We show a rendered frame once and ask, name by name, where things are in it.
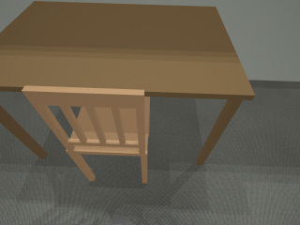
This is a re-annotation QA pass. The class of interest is chair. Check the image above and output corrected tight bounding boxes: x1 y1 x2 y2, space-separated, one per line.
22 85 150 184

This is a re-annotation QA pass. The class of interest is table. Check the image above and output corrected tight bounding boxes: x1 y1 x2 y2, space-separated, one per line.
0 1 255 165

